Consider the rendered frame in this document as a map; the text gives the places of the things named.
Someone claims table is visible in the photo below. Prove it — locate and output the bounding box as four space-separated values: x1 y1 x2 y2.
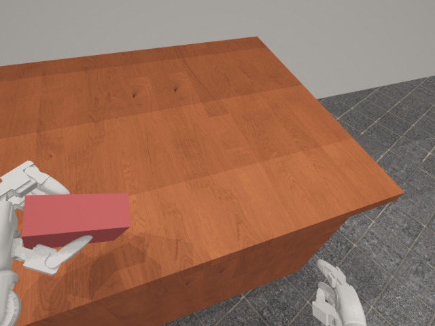
0 37 404 326

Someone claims left robot hand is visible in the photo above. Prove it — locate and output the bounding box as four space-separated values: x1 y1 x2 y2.
0 161 92 276

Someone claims robot left forearm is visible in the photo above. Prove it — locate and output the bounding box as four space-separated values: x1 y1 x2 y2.
0 270 21 326

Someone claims right robot hand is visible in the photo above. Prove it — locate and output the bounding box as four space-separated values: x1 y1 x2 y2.
312 259 367 326

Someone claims sponge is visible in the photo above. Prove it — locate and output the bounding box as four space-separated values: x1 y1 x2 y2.
22 193 131 250

